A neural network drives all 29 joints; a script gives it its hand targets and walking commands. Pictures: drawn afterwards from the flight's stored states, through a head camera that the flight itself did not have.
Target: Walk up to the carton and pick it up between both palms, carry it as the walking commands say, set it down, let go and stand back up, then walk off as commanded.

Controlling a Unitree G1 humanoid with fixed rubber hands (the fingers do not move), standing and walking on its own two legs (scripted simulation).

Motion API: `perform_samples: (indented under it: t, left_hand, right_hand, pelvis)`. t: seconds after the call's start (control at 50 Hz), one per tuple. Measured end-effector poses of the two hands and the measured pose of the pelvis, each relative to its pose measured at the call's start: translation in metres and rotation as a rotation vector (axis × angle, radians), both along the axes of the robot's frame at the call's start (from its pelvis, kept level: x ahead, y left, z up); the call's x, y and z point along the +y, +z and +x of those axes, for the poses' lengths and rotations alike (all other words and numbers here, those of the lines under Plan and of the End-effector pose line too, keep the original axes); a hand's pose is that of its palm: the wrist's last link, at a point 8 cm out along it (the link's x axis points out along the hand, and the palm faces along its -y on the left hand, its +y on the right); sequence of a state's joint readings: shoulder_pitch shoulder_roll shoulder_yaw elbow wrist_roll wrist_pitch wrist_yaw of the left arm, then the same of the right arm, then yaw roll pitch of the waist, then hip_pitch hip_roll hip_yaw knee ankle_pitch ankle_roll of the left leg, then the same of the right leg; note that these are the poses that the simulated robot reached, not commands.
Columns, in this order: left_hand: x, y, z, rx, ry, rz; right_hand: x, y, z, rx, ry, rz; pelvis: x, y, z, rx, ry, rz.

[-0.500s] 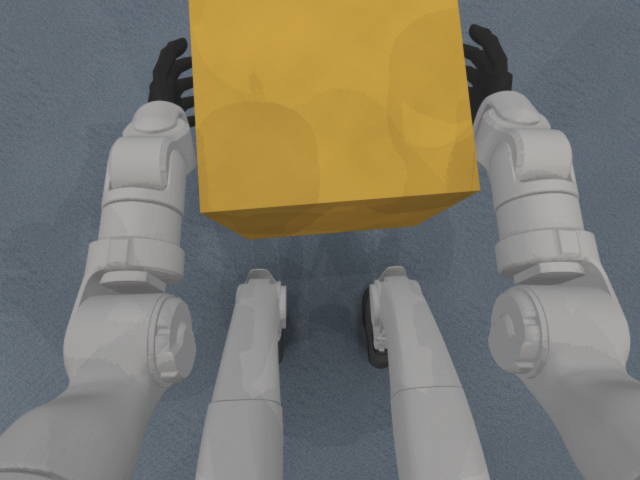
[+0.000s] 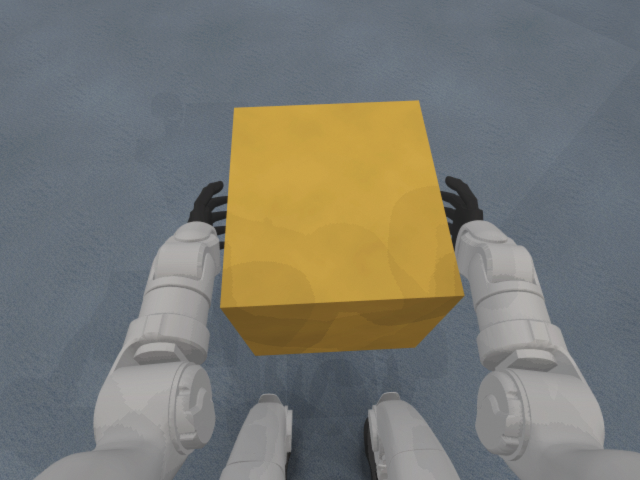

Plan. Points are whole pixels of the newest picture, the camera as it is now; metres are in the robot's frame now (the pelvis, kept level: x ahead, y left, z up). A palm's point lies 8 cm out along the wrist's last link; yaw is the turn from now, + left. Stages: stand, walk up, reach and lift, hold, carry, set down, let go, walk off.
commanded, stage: reach and lift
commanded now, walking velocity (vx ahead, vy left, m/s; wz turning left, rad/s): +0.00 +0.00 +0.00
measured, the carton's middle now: (331, 236) +0.43 -0.02 -0.04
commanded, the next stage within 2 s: hold in 2.00 s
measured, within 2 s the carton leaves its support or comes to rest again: neither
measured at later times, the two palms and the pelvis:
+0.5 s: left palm (184, 221) +0.39 +0.15 +0.08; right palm (490, 219) +0.37 -0.19 +0.08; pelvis +0.06 -0.01 +0.05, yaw +1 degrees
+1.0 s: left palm (168, 221) +0.37 +0.16 +0.11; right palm (496, 205) +0.37 -0.18 +0.11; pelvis +0.05 +0.00 +0.06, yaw +1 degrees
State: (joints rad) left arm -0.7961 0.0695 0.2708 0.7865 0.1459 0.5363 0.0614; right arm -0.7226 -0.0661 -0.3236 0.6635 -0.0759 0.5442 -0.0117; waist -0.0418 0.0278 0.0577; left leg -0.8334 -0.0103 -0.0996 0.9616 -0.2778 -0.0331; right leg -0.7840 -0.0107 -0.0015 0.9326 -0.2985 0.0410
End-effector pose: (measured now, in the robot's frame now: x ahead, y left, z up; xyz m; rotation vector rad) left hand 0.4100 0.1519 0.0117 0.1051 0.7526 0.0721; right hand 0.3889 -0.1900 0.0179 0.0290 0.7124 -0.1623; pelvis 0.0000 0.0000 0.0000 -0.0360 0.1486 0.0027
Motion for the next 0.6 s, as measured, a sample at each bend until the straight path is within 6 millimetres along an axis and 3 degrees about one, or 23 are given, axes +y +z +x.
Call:
perform_samples:
  t: [0.14, 0.3, 0.6]
  left_hand:
    - [0.001, 0.035, -0.006, -0.021, -0.003, 0.009]
    - [0.006, 0.049, -0.018, -0.01, 0.056, -0.02]
    - [0.0, 0.086, -0.028, -0.058, 0.063, -0.058]
  right_hand:
    - [0.0, 0.033, -0.003, -0.023, 0.004, 0.019]
    - [0.004, 0.043, -0.007, -0.011, 0.007, 0.06]
    - [-0.001, 0.078, -0.025, -0.06, -0.023, 0.068]
  pelvis:
    - [-0.002, 0.021, 0.024, -0.047, 0.006, 0.006]
    - [-0.006, 0.039, 0.045, -0.109, 0.011, 0.017]
    - [-0.007, 0.058, 0.058, -0.198, 0.013, 0.022]
